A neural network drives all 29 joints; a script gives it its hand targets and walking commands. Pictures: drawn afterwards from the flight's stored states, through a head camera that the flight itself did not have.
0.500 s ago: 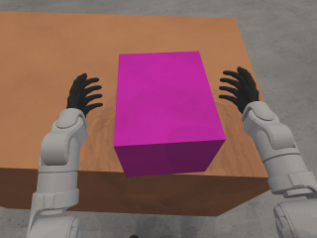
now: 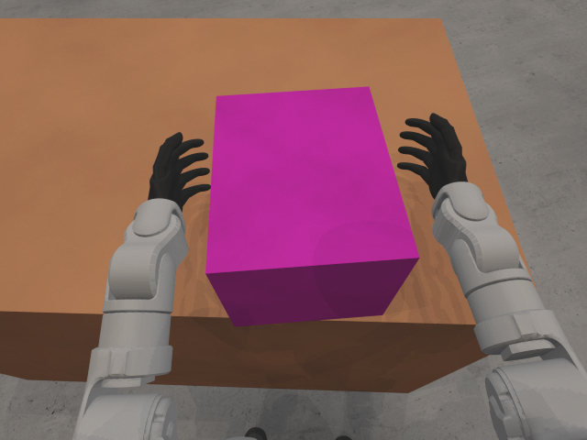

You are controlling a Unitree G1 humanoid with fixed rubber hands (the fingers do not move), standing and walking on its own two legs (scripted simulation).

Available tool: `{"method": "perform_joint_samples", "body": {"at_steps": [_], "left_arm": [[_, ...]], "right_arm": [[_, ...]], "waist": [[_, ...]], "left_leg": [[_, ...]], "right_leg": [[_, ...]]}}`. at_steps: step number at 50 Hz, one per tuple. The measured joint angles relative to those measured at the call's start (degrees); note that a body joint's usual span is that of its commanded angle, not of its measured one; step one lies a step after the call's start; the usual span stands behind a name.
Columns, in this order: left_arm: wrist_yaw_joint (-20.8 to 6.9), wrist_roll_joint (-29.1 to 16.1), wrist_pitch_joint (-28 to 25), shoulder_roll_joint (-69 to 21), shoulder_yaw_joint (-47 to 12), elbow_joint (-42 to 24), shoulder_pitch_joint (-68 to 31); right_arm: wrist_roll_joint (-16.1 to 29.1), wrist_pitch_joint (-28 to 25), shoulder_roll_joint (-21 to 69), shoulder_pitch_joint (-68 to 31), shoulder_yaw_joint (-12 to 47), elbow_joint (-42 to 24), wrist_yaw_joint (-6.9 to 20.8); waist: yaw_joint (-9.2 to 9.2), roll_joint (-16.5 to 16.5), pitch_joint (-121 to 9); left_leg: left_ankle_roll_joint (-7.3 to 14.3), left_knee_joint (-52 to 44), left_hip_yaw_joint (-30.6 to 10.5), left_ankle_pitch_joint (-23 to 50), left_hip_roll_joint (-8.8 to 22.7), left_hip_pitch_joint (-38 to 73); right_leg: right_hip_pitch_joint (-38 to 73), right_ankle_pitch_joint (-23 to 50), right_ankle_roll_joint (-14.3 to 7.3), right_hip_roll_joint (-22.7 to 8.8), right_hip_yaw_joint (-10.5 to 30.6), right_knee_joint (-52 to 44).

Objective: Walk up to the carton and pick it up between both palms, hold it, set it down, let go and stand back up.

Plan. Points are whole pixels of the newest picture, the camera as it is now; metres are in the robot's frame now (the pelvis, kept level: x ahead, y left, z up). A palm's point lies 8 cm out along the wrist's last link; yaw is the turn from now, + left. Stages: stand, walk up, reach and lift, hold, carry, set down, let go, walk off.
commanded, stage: reach and lift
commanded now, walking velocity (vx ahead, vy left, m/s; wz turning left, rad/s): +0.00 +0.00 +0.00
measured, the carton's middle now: (301, 207) +0.40 +0.04 +0.05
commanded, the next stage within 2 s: none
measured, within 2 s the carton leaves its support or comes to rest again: leaves its support in 1.64 s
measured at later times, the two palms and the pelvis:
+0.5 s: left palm (179, 201) +0.36 +0.19 +0.10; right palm (420, 182) +0.42 -0.11 +0.10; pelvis +0.00 +0.00 +0.00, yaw +1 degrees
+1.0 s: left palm (180, 202) +0.36 +0.19 +0.10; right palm (421, 183) +0.41 -0.11 +0.10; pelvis -0.01 -0.01 +0.00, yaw +1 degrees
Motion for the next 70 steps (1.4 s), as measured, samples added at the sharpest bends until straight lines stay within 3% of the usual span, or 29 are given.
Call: {"method": "perform_joint_samples", "body": {"at_steps": [9,21,34,43,54,63,70], "left_arm": [[-0.1,2.5,-0.4,-2.9,0.8,-1.6,0.8],[1.7,5.4,1.1,-5.6,1.7,-5.1,0.3],[3.9,5.4,0.1,-6.7,2.1,-1.7,-1.5],[3.5,4.9,-1.1,-6.3,2.6,0.7,-2.4],[1.3,7.8,-4.6,-7.8,4.7,4.5,-2.5],[-4.5,16.9,-9.0,-12.9,9.6,7.3,0.2],[-5.9,20.4,-12.4,-14.0,10.1,11.5,2.2]], "right_arm": [[0.4,-0.5,3.6,0.2,1.7,0.0,-1.7],[-1.2,-1.0,7.0,-0.4,0.5,-2.0,-5.7],[-1.2,-0.7,7.0,-1.7,0.1,0.3,-6.9],[-1.9,-0.7,7.6,-2.2,-0.3,1.9,-7.4],[-6.5,-2.5,9.6,-2.1,-2.5,4.6,-5.0],[-17.2,-6.1,13.9,0.6,-8.3,8.3,0.9],[-20.2,-9.6,14.5,3.1,-9.8,12.5,2.4]], "waist": [[-0.51,-0.8,0.8],[-1.22,-0.5,2.8],[-0.64,-0.1,1.9],[-0.77,-0.2,1.4],[-1.25,-0.4,0.4],[-2.13,-0.3,-3.0],[-3.15,-0.5,-2.7]], "left_leg": [[-0.4,-0.1,-0.3,-0.4,0.4,1.6],[-0.4,1.0,-1.4,-0.3,0.5,0.8],[-0.5,1.7,-1.4,-0.3,0.7,-0.3],[-0.7,1.7,-1.9,-0.1,0.7,-0.5],[-0.7,0.1,-2.1,0.5,0.2,0.9],[-0.1,-2.5,-2.0,0.8,-0.7,4.0],[0.8,-3.3,-1.5,-0.4,-1.5,10.6]], "right_leg": [[1.8,-0.3,-0.3,0.4,-0.3,-0.4],[2.1,0.3,-0.4,0.5,-1.3,-0.9],[0.9,0.4,-0.5,0.7,-1.3,-0.2],[0.7,0.3,-0.7,0.8,-1.8,0.1],[1.7,0.3,-0.7,0.3,-2.3,-0.4],[4.8,0.1,-0.2,-0.7,-2.5,-2.5],[11.7,-0.7,0.6,-1.6,-2.3,-4.0]]}}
